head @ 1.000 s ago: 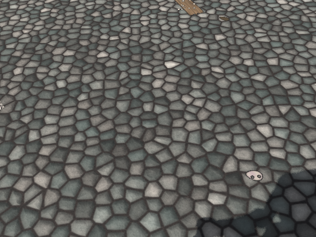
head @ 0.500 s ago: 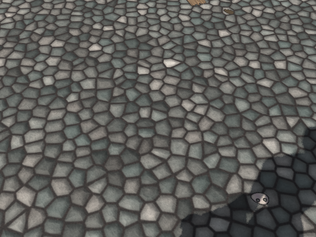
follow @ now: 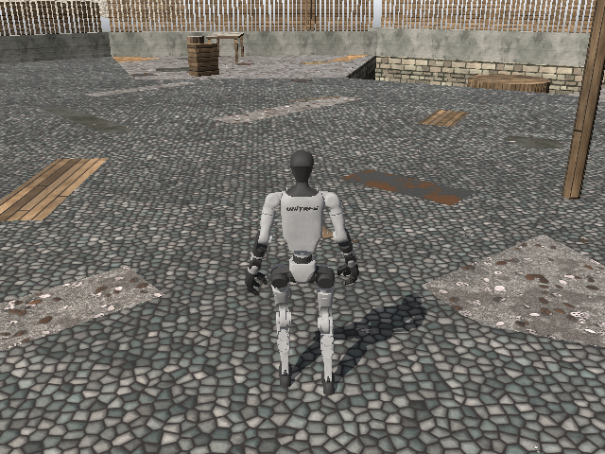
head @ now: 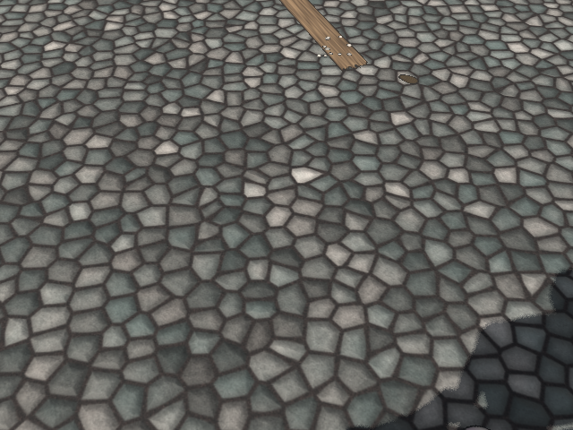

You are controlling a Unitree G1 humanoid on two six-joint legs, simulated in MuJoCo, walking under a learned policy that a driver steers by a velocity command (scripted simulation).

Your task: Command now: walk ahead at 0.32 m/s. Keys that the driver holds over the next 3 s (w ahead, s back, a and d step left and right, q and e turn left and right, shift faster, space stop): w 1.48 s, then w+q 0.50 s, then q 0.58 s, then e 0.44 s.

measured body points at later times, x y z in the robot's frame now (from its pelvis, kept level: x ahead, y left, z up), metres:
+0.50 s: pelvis +0.24 -0.03 -0.02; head +0.28 -0.03 +0.43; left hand +0.49 +0.19 -0.09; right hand +0.17 -0.30 -0.15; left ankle +0.02 +0.09 -0.71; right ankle +0.37 -0.13 -0.73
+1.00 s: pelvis +0.52 -0.01 +0.00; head +0.54 +0.00 +0.45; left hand +0.48 +0.27 -0.14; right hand +0.74 -0.23 -0.09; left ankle +0.67 +0.12 -0.72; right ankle +0.37 -0.13 -0.73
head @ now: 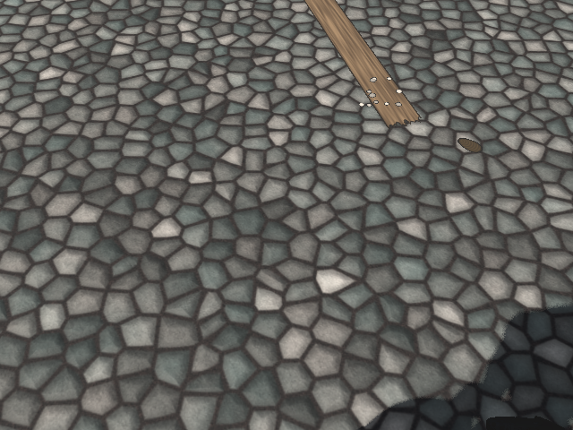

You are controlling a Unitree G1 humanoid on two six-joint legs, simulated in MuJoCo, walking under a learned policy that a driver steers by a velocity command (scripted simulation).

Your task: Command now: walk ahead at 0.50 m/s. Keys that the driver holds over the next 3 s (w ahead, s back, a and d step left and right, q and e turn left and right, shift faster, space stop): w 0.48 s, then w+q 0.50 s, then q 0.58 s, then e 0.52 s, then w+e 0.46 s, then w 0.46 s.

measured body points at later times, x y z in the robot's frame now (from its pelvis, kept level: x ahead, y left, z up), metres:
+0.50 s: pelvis +0.28 +0.01 +0.01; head +0.31 +0.01 +0.46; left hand +0.50 +0.24 -0.09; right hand +0.25 -0.26 -0.13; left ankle +0.15 +0.12 -0.73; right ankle +0.46 -0.12 -0.70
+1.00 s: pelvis +0.55 -0.01 +0.01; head +0.57 +0.00 +0.46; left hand +0.51 +0.27 -0.13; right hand +0.77 -0.22 -0.10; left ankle +0.69 +0.18 -0.68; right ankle +0.47 -0.12 -0.73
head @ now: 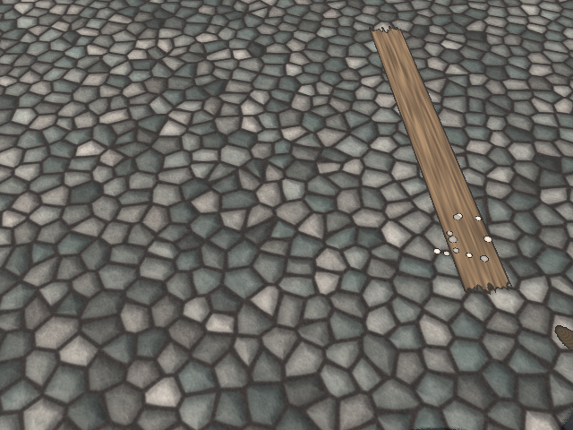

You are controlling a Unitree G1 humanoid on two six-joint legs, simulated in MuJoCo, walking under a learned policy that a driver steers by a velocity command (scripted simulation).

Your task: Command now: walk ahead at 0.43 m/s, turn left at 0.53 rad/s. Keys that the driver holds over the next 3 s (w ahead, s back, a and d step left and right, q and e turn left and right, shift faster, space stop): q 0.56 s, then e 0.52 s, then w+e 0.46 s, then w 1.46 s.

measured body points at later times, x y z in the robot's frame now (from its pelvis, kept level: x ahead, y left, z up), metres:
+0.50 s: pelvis +0.18 +0.03 +0.00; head +0.22 +0.06 +0.45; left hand +0.27 +0.34 -0.11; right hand +0.39 -0.22 -0.09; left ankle +0.20 +0.11 -0.74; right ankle +0.30 -0.12 -0.70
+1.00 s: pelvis +0.22 +0.02 +0.00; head +0.25 +0.04 +0.45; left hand +0.27 +0.33 -0.11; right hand +0.42 -0.22 -0.10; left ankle +0.16 +0.13 -0.74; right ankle +0.28 -0.09 -0.72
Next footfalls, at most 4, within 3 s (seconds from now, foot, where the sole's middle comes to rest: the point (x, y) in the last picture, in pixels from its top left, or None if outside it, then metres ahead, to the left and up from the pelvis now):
0.12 left None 0.24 0.12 -0.78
0.62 right None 0.33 -0.08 -0.78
0.92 left None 0.20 0.14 -0.78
1.28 right None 0.28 -0.11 -0.78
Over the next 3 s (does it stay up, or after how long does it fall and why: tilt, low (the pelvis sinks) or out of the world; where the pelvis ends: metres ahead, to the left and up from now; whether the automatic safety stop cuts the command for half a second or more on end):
stays up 1.12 -0.13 0.00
